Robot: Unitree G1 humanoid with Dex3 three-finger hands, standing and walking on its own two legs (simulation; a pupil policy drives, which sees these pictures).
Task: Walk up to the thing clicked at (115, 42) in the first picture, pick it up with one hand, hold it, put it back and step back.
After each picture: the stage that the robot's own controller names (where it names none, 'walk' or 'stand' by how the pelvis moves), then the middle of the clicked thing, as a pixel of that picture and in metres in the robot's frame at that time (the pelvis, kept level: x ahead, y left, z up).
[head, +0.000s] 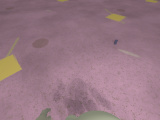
stand; (115, 42) +1.88 -0.65 -0.72
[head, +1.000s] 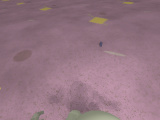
walk; (100, 44) +1.85 -0.15 -0.69
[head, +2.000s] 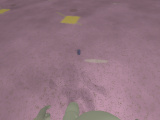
walk; (78, 52) +1.32 +0.29 -0.72
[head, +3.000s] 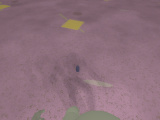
walk; (77, 69) +0.87 +0.23 -0.71
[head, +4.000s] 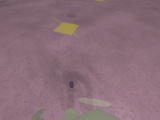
walk; (71, 84) +0.56 +0.23 -0.70
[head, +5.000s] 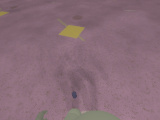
stand; (74, 95) +0.41 +0.22 -0.70
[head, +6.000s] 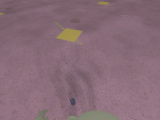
stand; (72, 101) +0.35 +0.19 -0.72
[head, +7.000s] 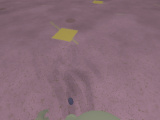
stand; (70, 101) +0.34 +0.22 -0.71
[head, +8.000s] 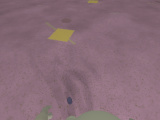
stand; (69, 100) +0.35 +0.24 -0.73
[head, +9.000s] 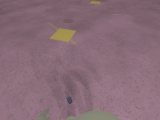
stand; (69, 100) +0.36 +0.24 -0.73
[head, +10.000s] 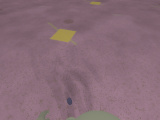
stand; (69, 101) +0.35 +0.24 -0.73
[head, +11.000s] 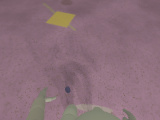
go down; (67, 89) +0.37 +0.23 -0.68
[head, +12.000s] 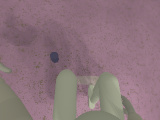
go down; (54, 57) +0.44 +0.26 -0.28
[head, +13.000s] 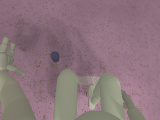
close in; (55, 57) +0.44 +0.26 -0.28
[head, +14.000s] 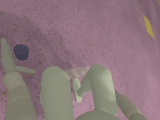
close; (22, 53) +0.43 +0.30 -0.22
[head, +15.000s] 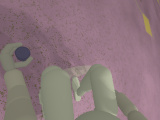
lift; (22, 54) +0.40 +0.29 -0.22
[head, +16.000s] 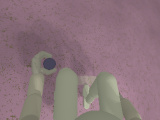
lift; (49, 64) +0.34 +0.26 -0.13
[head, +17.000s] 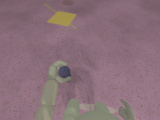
lift; (65, 74) +0.32 +0.17 +0.03
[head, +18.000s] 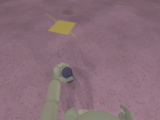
hold; (68, 75) +0.33 +0.15 +0.01
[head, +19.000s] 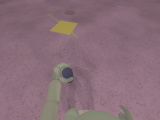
hold; (68, 75) +0.33 +0.16 +0.01
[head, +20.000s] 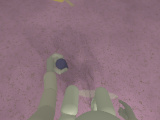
crouch; (62, 65) +0.39 +0.19 -0.06
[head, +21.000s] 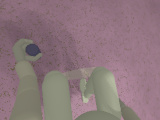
lower; (34, 52) +0.44 +0.27 -0.18
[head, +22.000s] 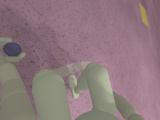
lower; (13, 51) +0.43 +0.29 -0.23
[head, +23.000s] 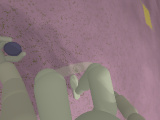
lower; (14, 51) +0.42 +0.30 -0.23
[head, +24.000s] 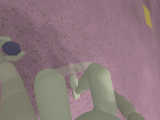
lower; (13, 50) +0.42 +0.31 -0.23
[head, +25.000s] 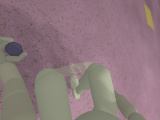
rest; (15, 51) +0.42 +0.30 -0.23
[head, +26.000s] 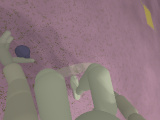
open; (23, 54) +0.42 +0.27 -0.23
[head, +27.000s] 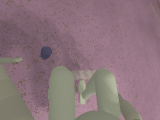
stand; (45, 53) +0.43 +0.25 -0.25
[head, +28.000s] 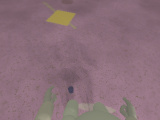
stand; (70, 89) +0.38 +0.18 -0.61
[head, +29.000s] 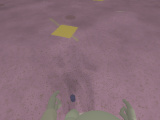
stand; (72, 98) +0.37 +0.18 -0.67
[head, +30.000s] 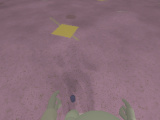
stand; (72, 98) +0.36 +0.17 -0.67
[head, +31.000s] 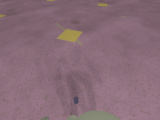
stand; (76, 100) +0.38 +0.16 -0.72
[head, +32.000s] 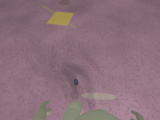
walk; (76, 82) +0.48 +0.18 -0.69
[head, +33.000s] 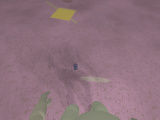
walk; (75, 66) +0.76 +0.18 -0.69
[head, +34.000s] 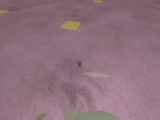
stand; (79, 64) +1.04 +0.23 -0.70
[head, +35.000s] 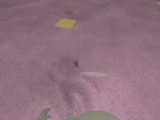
stand; (76, 63) +1.01 +0.24 -0.73
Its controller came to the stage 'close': yes
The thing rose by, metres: 0.73
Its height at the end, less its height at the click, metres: +0.00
